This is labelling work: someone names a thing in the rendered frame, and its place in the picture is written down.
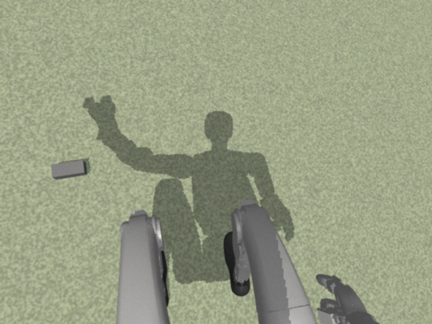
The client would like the right robot foot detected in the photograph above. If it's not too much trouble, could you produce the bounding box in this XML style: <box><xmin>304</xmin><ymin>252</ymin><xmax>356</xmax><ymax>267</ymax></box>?
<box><xmin>223</xmin><ymin>232</ymin><xmax>250</xmax><ymax>296</ymax></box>

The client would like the right robot hand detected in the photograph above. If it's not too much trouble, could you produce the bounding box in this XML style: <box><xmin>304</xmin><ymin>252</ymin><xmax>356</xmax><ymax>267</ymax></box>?
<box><xmin>316</xmin><ymin>274</ymin><xmax>367</xmax><ymax>324</ymax></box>

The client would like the small box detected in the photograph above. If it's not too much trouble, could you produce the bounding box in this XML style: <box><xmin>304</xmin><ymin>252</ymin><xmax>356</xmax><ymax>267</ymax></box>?
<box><xmin>51</xmin><ymin>160</ymin><xmax>87</xmax><ymax>180</ymax></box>

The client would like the right robot arm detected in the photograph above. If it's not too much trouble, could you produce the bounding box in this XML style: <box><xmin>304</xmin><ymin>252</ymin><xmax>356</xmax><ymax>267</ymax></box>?
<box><xmin>345</xmin><ymin>311</ymin><xmax>380</xmax><ymax>324</ymax></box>

